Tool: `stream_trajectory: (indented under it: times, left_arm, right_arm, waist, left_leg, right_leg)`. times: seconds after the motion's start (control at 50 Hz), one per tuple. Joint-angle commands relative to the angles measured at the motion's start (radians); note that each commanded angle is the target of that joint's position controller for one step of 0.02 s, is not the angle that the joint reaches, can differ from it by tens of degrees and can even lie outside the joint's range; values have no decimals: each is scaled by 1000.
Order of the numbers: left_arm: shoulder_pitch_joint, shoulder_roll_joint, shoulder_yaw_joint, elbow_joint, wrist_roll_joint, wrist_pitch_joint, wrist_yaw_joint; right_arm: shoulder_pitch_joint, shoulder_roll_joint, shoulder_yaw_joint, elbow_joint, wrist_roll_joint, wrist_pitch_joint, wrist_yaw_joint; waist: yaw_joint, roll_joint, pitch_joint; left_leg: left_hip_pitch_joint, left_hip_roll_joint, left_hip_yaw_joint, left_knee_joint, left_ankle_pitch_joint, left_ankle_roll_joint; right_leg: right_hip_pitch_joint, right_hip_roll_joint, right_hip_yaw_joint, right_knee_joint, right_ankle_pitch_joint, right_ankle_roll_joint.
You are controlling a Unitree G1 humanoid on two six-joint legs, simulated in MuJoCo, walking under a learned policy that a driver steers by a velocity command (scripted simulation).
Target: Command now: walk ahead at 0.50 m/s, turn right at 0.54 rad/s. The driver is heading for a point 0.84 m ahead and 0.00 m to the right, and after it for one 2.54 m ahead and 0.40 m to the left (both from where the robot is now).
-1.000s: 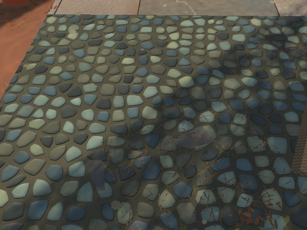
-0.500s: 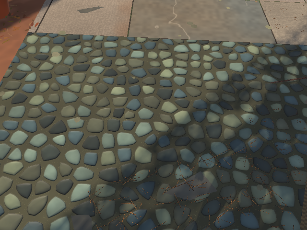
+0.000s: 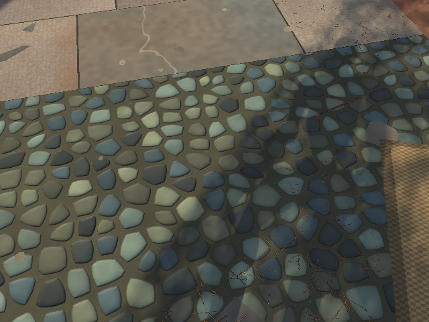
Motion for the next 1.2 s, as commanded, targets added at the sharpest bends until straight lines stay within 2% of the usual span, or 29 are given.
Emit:
stream_trajectory:
  times: [0.02,0.12,0.24,0.3,0.32,0.34,0.36,0.38,0.4,0.42,0.44,0.46,0.5,0.56,0.68,0.76,0.82,0.84,0.86,0.88,0.9,0.92,0.94,0.96,0.98,1.02,1.08,1.16,1.2]
  left_arm:
    - [37,136,28,-50,-6,-27,5]
    - [142,140,29,-40,-5,-19,6]
    - [221,140,23,-32,12,-17,22]
    - [172,157,21,-37,15,-26,31]
    - [158,169,22,-36,16,-30,28]
    - [147,167,20,-34,14,-36,21]
    - [159,110,3,-62,9,-43,14]
    - [327,34,-8,-52,-27,-37,11]
    - [267,124,1,-32,12,-28,20]
    - [154,127,4,-52,19,-28,12]
    - [98,109,-2,-69,20,-30,5]
    - [76,101,-2,-75,28,-23,-1]
    - [94,78,-9,-70,39,-6,-13]
    - [36,59,-17,-87,44,5,-23]
    - [-230,22,-48,-167,32,-2,-33]
    - [-319,36,-51,-191,24,-6,-27]
    - [-303,55,-43,-192,27,-13,-18]
    - [-238,64,-36,-170,31,-18,-13]
    - [-104,80,-24,-122,38,-28,-5]
    - [72,134,-5,-73,56,-39,7]
    - [187,244,24,-65,76,-40,17]
    - [165,221,25,-61,33,-24,12]
    - [61,163,9,-71,18,-20,9]
    - [-15,102,-6,-82,17,-28,4]
    - [-47,68,-14,-80,19,-36,4]
    - [-44,45,-21,-60,17,-54,10]
    - [8,66,-14,-30,10,-76,12]
    - [72,54,-18,2,12,-76,18]
    - [69,51,-23,10,9,-73,25]
  right_arm:
    - [42,-68,-15,-51,-9,27,6]
    - [-163,-77,-11,-126,0,29,13]
    - [-307,-80,5,-189,11,11,23]
    - [-196,-110,-4,-165,13,-3,19]
    - [-90,-134,-16,-131,14,-9,10]
    - [50,-161,-28,-92,10,-21,-2]
    - [212,-228,-43,-80,-10,-28,-19]
    - [245,-317,-71,-55,-15,-15,-15]
    - [175,-221,-58,-63,12,-2,-5]
    - [88,-152,-41,-79,21,-3,0]
    - [49,-115,-31,-74,15,-7,4]
    - [54,-102,-25,-60,16,-12,2]
    - [87,-90,-20,-24,24,-27,4]
    - [143,-108,-24,12,35,-43,8]
    - [234,-114,-24,65,37,-35,9]
    - [289,-132,-26,97,31,-30,4]
    - [283,-146,-30,113,26,-21,-5]
    - [273,-152,-31,116,27,-18,-7]
    - [266,-148,-28,120,30,-13,-7]
    - [258,-126,-20,103,34,-13,-8]
    - [335,-15,8,62,65,-15,0]
    - [331,-99,-17,83,43,-7,-8]
    - [256,-124,-30,71,32,-2,-8]
    - [216,-99,-25,65,35,-4,0]
    - [205,-81,-25,71,34,4,4]
    - [232,-55,-23,89,11,31,18]
    - [169,-45,-28,68,14,49,31]
    - [27,-36,-26,18,17,52,39]
    - [-33,-17,-16,-6,16,46,41]
  waist:
    - [-27,-30,-32]
    - [49,-67,-13]
    - [99,-87,-6]
    - [33,-103,-24]
    - [-11,-95,-71]
    - [-80,-56,-147]
    - [-132,36,-285]
    - [-58,295,-385]
    - [-47,109,-264]
    - [-38,21,-123]
    - [-25,-10,-73]
    - [-11,22,-48]
    - [13,73,-54]
    - [18,70,-40]
    - [-37,62,11]
    - [-60,65,19]
    - [-34,65,15]
    - [-2,62,-15]
    - [57,31,-83]
    - [121,-16,-192]
    - [116,-226,-337]
    - [111,-188,-336]
    - [64,-108,-167]
    - [38,-81,-82]
    - [12,-87,-37]
    - [-22,-107,-17]
    - [-34,-80,-4]
    - [-13,-74,29]
    - [-15,-68,50]
  left_leg:
    - [-70,14,16,-90,75,-37]
    - [-156,-8,18,-315,266,-54]
    - [-138,-58,30,-507,286,-20]
    - [87,-94,34,-608,217,36]
    - [218,-124,49,-636,180,58]
    - [405,-101,33,-683,201,88]
    - [637,115,-202,-687,58,140]
    - [856,350,-677,-792,20,297]
    - [743,310,-726,-856,-128,278]
    - [592,262,-553,-874,-103,254]
    - [502,213,-436,-896,20,230]
    - [453,172,-344,-909,129,210]
    - [407,125,-245,-929,265,192]
    - [412,119,-180,-969,342,213]
    - [420,70,-64,-1009,418,192]
    - [490,105,-58,-971,481,183]
    - [554,139,-60,-892,612,170]
    - [561,131,-45,-810,729,157]
    - [533,94,-7,-648,792,139]
    - [386,50,28,-423,634,117]
    - [39,-89,104,-47,113,68]
    - [-85,-136,10,93,-224,79]
    - [-124,-73,-36,113,-141,91]
    - [-98,-36,-38,64,-61,92]
    - [-56,-14,-34,17,-21,89]
    - [11,-2,-27,-12,26,71]
    - [-63,5,-20,-26,114,59]
    - [-170,6,2,-141,250,46]
    - [-123,-14,55,-280,303,40]
  right_leg:
    - [27,-261,277,-195,298,-140]
    - [113,-236,301,-179,311,-81]
    - [253,-265,338,-107,443,-70]
    - [233,-284,334,-39,598,-26]
    - [230,-265,315,66,714,-11]
    - [179,-215,267,245,692,8]
    - [35,-164,222,513,400,26]
    - [-267,16,116,819,-327,71]
    - [-381,-57,151,885,-307,55]
    - [-382,-94,152,865,-208,56]
    - [-365,-123,143,822,-155,59]
    - [-347,-145,132,783,-144,64]
    - [-295,-158,109,735,-133,81]
    - [-357,-184,67,677,-88,101]
    - [-381,-215,-22,358,112,133]
    - [-327,-191,-44,230,121,113]
    - [-257,-166,-49,166,32,73]
    - [-165,-139,-59,129,7,56]
    - [6,-113,-70,62,25,32]
    - [255,-214,42,56,-12,-12]
    - [568,-527,477,2,-128,-121]
    - [509,-584,676,-117,-169,-153]
    - [363,-531,513,-136,-208,-117]
    - [227,-486,390,-183,-158,-85]
    - [143,-439,291,-220,-99,-43]
    - [59,-390,166,-257,15,-4]
    - [84,-377,60,-280,146,1]
    - [133,-359,-46,-282,254,14]
    - [120,-339,-125,-237,482,29]
Next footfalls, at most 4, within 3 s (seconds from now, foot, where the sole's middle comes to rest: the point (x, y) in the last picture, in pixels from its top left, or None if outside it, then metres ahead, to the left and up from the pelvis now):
0.36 left None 0.38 0.11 -0.78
0.88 right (275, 279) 0.60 -0.14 -0.78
1.40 left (233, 208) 0.87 -0.02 -0.78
1.98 right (283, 207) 0.87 -0.20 -0.78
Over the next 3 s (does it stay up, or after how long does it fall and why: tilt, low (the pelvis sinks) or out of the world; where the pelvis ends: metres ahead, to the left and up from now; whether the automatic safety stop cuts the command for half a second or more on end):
stays up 0.77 -0.11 0.01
